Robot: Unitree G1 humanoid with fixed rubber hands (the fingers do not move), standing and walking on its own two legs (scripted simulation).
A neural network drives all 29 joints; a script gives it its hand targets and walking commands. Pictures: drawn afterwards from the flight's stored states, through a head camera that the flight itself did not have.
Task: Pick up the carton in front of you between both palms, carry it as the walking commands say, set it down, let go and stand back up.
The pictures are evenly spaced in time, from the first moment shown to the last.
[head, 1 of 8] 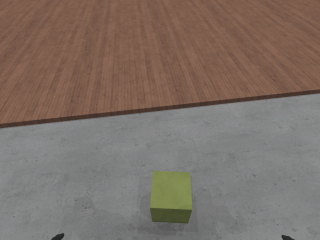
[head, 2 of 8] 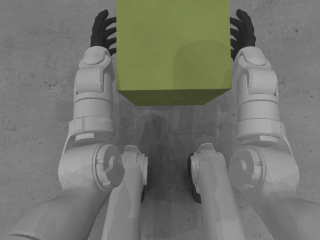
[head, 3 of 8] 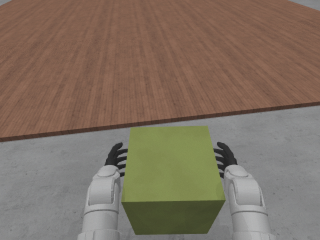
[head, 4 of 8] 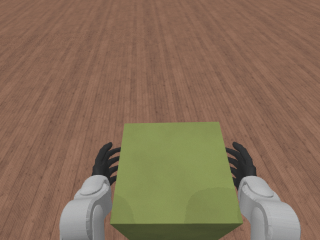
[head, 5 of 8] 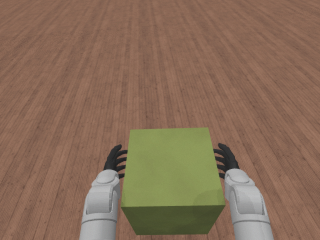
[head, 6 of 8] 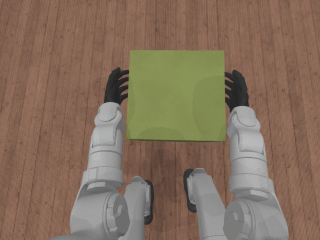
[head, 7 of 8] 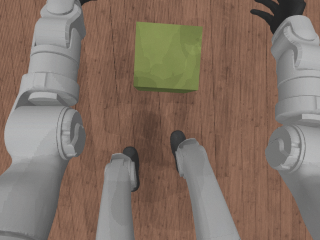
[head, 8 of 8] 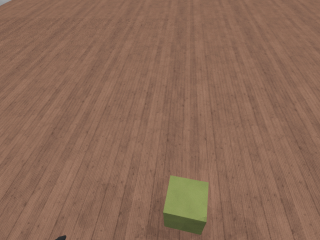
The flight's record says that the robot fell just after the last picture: no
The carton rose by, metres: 0.80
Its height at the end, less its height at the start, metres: +0.05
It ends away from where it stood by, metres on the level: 3.52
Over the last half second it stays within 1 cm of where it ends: yes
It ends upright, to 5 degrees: yes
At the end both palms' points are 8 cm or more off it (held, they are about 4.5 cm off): yes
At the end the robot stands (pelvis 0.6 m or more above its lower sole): yes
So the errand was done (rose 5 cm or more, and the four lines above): yes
